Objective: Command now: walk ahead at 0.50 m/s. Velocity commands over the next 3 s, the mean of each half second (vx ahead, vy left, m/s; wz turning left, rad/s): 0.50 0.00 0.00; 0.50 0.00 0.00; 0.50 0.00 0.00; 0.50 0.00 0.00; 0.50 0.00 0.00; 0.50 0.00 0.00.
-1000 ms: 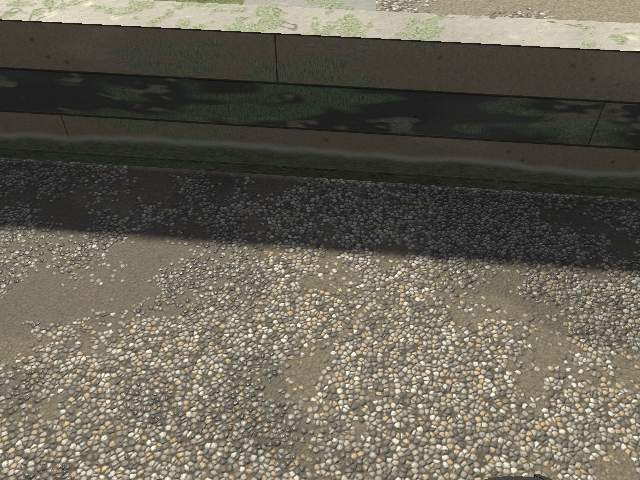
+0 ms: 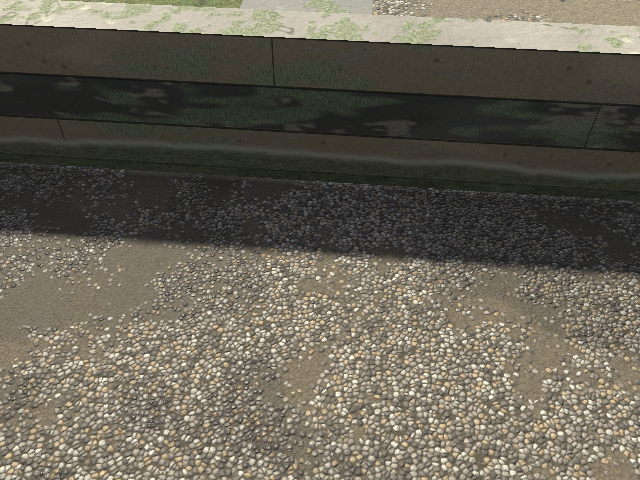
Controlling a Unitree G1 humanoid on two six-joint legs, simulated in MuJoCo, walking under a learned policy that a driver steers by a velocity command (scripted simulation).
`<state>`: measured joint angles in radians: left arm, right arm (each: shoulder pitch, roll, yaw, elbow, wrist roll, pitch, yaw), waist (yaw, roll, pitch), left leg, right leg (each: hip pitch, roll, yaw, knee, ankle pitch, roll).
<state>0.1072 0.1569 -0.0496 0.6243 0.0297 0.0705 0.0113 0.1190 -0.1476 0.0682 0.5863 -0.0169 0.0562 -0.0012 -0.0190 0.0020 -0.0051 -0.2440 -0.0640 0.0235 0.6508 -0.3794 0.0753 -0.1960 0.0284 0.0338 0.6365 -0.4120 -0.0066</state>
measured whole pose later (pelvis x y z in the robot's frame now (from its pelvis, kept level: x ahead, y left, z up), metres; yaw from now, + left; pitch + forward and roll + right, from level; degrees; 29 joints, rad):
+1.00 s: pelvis +0.00 +0.00 +0.00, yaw +0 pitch -2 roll +0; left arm 0.11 0.16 -0.05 0.63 0.03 0.07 0.01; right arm 0.13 -0.15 0.07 0.59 -0.02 0.05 -0.01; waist -0.02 0.00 -0.01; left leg -0.25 -0.06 0.03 0.66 -0.39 0.07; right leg -0.20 0.03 0.04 0.64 -0.42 -0.01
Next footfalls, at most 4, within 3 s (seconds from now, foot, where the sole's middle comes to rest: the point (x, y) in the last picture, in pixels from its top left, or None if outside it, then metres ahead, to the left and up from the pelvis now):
none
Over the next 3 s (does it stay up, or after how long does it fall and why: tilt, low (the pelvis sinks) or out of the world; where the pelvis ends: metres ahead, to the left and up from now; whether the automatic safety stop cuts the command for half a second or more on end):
stays up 0.00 0.00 0.00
